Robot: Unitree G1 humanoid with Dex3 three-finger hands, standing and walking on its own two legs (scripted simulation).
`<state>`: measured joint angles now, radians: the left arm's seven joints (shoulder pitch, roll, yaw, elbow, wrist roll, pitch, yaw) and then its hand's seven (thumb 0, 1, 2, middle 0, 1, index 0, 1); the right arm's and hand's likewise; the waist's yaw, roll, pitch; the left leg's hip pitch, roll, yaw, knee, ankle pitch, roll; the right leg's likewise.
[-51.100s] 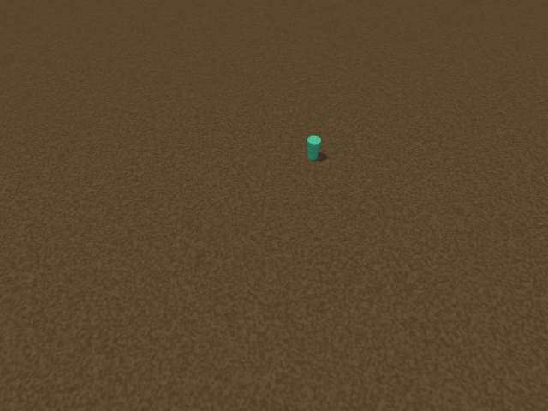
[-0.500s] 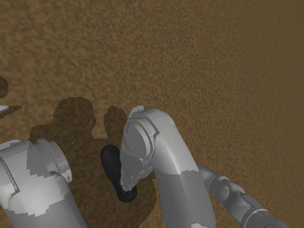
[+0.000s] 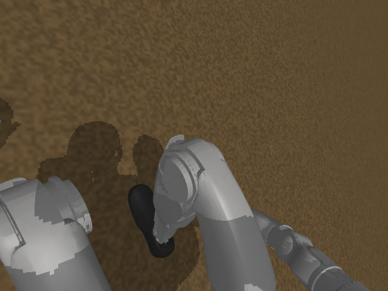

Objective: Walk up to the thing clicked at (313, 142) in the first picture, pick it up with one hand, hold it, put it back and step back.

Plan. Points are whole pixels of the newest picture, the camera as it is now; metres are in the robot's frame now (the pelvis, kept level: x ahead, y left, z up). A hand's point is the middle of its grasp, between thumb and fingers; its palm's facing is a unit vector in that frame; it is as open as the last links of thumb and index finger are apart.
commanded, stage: settle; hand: left
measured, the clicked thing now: out of the picture +0.45 +0.24 -0.23
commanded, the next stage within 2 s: lift in 1.58 s
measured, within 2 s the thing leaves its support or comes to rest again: leaves its support in 0.10 s
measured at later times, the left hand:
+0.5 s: hand out of the picture +0.43 +0.26 -0.11, palm faces +0.15 -0.99 -0.07, open 9.9 cm
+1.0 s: hand out of the picture +0.44 +0.27 -0.01, palm faces +0.15 -0.98 -0.08, open 9.9 cm
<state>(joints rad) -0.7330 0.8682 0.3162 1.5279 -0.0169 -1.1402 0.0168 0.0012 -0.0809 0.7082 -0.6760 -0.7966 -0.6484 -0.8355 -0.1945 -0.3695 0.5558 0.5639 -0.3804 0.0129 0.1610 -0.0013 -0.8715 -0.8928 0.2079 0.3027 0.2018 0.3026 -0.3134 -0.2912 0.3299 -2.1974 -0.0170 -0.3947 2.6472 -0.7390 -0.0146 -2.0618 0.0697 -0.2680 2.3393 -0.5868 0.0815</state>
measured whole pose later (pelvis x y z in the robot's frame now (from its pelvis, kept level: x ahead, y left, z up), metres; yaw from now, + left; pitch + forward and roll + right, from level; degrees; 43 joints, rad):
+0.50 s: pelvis +0.00 +0.00 +0.02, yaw +3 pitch +19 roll -17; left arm -0.66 0.70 0.24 1.14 -0.04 -0.89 -0.04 -0.05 -0.27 0.94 -0.77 -1.01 -0.69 -0.99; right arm -0.06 -0.35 0.38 0.59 -0.26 0.05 0.17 0.00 -0.88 -0.89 0.21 0.30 0.20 0.30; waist -0.24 -0.16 0.17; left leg -2.22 -0.02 -0.30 2.57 -0.71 0.00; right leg -2.09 0.04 -0.21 2.32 -0.60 0.06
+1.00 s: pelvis +0.02 -0.02 +0.05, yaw +8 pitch +30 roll -10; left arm -0.64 0.52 0.25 0.89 -0.11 -0.62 -0.18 -0.05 -0.30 0.98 -0.79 -1.01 -0.71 -0.99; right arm 0.05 -0.31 0.16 0.60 -0.10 0.08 0.11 0.00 -0.89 -0.89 0.21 0.30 0.20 0.30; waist -0.17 -0.03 -0.04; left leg -2.23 -0.01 -0.17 2.41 -0.72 -0.01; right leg -2.16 0.00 -0.10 2.28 -0.65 0.04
